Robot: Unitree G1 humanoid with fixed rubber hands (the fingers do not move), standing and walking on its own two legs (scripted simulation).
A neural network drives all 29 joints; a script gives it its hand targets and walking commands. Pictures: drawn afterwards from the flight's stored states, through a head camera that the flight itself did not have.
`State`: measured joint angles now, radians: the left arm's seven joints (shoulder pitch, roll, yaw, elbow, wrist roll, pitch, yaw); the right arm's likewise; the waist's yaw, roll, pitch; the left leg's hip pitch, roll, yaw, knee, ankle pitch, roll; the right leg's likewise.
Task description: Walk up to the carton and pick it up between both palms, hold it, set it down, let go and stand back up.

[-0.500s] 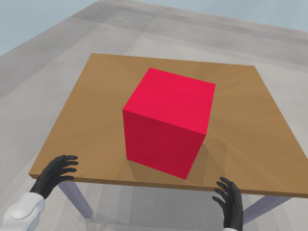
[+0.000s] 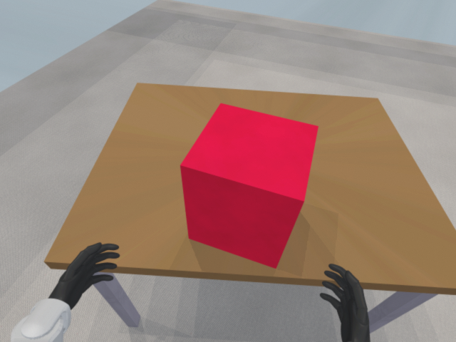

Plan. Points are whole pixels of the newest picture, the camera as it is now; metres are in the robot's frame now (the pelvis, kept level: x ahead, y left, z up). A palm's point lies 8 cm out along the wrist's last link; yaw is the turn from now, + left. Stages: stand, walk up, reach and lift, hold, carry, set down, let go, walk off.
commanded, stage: set down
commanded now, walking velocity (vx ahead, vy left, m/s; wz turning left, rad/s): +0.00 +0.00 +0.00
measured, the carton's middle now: (248, 186) +0.44 -0.03 +0.01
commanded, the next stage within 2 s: let go in 1.84 s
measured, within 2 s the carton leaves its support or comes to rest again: neither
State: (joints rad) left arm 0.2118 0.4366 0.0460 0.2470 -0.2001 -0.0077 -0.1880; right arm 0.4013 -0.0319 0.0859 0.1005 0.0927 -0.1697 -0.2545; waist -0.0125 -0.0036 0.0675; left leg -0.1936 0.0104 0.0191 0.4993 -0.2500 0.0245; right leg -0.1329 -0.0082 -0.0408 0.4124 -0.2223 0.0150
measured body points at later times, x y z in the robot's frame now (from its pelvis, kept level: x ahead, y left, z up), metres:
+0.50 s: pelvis +0.01 -0.01 +0.00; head +0.02 +0.00 +0.45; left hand +0.23 +0.23 -0.02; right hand +0.18 -0.21 -0.03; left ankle +0.02 +0.10 -0.74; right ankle +0.00 -0.13 -0.74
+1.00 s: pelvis +0.01 -0.01 +0.00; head +0.03 +0.00 +0.45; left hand +0.21 +0.23 -0.05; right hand +0.18 -0.23 -0.05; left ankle +0.02 +0.10 -0.74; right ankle +0.00 -0.13 -0.74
